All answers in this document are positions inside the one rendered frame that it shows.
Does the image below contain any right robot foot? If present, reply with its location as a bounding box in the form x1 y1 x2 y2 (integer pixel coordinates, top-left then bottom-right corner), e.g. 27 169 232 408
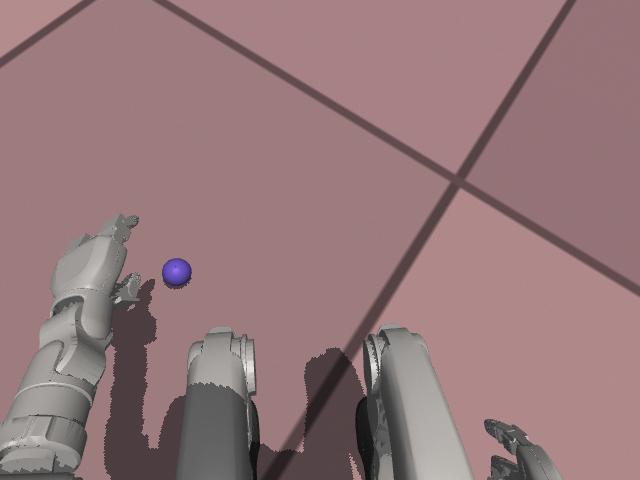
355 396 374 480

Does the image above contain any left robot hand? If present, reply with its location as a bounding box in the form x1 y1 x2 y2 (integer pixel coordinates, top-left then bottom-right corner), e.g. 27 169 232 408
51 213 140 310

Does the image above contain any left robot arm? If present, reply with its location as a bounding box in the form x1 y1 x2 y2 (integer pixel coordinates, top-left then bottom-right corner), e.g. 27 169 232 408
0 289 114 480

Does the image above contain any ball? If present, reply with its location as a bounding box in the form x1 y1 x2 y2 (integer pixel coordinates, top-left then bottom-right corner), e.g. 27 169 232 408
162 258 192 286

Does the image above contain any right robot hand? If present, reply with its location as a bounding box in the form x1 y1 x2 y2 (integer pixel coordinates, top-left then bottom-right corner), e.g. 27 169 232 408
484 419 563 480

